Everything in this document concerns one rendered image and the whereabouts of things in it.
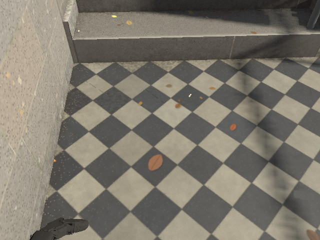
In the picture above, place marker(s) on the left robot hand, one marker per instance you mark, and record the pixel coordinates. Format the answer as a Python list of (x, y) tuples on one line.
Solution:
[(60, 227)]

